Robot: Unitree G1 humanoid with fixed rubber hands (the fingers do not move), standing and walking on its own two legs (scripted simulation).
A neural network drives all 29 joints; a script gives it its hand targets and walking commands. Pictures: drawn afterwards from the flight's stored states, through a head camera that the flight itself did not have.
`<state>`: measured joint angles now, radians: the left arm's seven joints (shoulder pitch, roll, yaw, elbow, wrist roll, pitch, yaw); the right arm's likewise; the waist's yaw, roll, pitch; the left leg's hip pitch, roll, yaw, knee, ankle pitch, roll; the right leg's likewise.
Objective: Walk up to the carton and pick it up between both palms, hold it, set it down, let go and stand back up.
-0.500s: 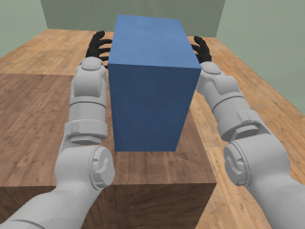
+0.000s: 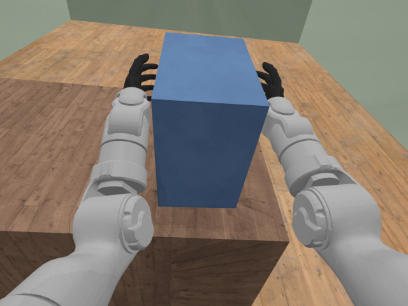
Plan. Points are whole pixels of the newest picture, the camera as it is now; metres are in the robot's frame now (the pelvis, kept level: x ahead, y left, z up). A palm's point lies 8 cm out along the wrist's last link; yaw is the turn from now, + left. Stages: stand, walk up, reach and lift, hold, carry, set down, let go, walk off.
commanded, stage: set down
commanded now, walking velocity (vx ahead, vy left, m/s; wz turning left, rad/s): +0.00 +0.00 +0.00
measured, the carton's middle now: (201, 121) +0.43 +0.03 +0.18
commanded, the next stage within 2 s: none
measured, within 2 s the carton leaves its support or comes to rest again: neither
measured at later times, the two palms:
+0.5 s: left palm (135, 108) +0.41 +0.16 +0.21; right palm (264, 113) +0.41 -0.10 +0.22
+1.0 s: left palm (139, 122) +0.42 +0.16 +0.18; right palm (262, 125) +0.42 -0.10 +0.19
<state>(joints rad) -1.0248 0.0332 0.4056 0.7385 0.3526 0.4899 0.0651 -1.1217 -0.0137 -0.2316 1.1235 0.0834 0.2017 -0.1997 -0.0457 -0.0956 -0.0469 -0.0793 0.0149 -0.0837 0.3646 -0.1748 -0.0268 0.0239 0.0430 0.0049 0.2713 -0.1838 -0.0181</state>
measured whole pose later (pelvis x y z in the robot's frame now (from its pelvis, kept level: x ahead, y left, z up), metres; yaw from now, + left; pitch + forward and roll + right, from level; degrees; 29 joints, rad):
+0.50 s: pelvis +0.01 +0.00 +0.00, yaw -1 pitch -5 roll -1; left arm -0.98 0.01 0.43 0.82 0.35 0.38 0.09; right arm -1.07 0.01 -0.30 1.17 -0.01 0.13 -0.19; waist -0.01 -0.08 -0.05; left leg -0.08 0.02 -0.06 0.35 -0.18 -0.02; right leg 0.01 0.04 0.01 0.28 -0.19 -0.02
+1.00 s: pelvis +0.01 +0.00 +0.00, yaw -2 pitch -3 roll -1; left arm -0.93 -0.04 0.48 0.83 0.37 0.29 0.10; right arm -1.00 0.04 -0.41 1.12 -0.14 0.05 -0.14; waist 0.02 -0.08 -0.04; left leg -0.11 0.02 -0.04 0.34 -0.17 -0.02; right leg -0.03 0.03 0.01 0.28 -0.19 -0.02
